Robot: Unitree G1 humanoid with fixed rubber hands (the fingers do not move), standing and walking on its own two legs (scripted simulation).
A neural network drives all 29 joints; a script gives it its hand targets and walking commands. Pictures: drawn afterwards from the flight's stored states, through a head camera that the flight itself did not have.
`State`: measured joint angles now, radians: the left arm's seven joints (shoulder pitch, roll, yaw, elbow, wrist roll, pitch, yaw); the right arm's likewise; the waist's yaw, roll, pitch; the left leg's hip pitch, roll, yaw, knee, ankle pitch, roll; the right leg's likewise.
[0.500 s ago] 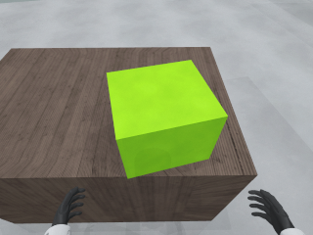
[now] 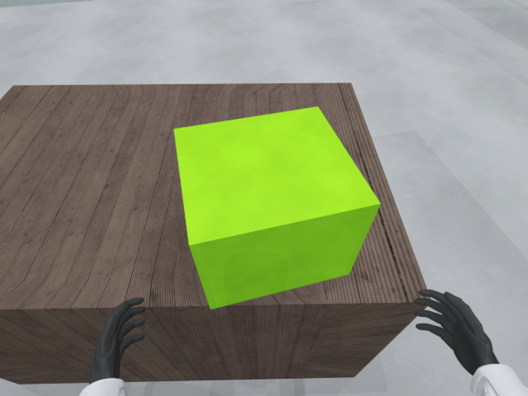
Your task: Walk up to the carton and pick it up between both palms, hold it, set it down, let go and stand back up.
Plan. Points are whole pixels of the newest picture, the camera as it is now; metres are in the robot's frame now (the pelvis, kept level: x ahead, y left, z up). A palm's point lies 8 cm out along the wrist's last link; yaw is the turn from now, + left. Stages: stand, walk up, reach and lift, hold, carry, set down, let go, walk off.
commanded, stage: reach and lift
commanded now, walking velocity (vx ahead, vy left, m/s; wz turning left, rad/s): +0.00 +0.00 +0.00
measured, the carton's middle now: (265, 205) +0.45 +0.00 +0.00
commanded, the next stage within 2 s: none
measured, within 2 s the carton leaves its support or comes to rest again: neither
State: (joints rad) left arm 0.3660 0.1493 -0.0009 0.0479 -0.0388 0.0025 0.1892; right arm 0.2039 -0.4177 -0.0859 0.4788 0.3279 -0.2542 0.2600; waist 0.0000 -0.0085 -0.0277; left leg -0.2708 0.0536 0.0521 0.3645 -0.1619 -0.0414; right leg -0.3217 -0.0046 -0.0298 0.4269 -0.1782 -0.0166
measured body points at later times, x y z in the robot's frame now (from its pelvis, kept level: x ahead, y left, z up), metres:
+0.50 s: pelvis +0.01 +0.00 +0.00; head +0.04 -0.01 +0.45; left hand +0.25 +0.21 +0.02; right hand +0.26 -0.28 +0.02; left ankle +0.01 +0.15 -0.74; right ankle +0.02 -0.10 -0.74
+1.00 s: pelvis -0.01 +0.00 +0.00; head +0.02 +0.00 +0.45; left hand +0.30 +0.20 +0.08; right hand +0.33 -0.26 +0.08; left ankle +0.01 +0.15 -0.74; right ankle +0.02 -0.10 -0.74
